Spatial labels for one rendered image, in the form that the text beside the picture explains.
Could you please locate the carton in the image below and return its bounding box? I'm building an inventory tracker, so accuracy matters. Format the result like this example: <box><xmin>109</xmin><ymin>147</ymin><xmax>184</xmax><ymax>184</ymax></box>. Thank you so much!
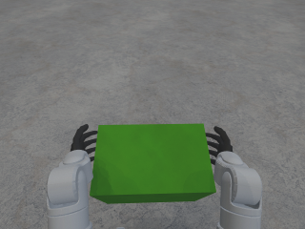
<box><xmin>90</xmin><ymin>123</ymin><xmax>216</xmax><ymax>204</ymax></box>

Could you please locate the robot left forearm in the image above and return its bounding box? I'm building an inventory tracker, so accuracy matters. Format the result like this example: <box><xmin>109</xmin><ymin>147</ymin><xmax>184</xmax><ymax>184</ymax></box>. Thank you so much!
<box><xmin>46</xmin><ymin>150</ymin><xmax>93</xmax><ymax>229</ymax></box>

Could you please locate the robot left hand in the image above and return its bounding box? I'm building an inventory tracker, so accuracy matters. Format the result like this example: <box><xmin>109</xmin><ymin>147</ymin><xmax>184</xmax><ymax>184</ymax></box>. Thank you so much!
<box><xmin>70</xmin><ymin>124</ymin><xmax>98</xmax><ymax>162</ymax></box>

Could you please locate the robot right hand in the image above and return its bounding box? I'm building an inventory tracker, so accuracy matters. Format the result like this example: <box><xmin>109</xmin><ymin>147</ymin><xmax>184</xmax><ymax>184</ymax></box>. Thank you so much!
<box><xmin>205</xmin><ymin>126</ymin><xmax>233</xmax><ymax>165</ymax></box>

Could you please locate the robot right forearm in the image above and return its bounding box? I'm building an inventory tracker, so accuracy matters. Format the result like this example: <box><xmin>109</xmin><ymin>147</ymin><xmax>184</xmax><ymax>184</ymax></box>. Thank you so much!
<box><xmin>213</xmin><ymin>151</ymin><xmax>263</xmax><ymax>229</ymax></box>

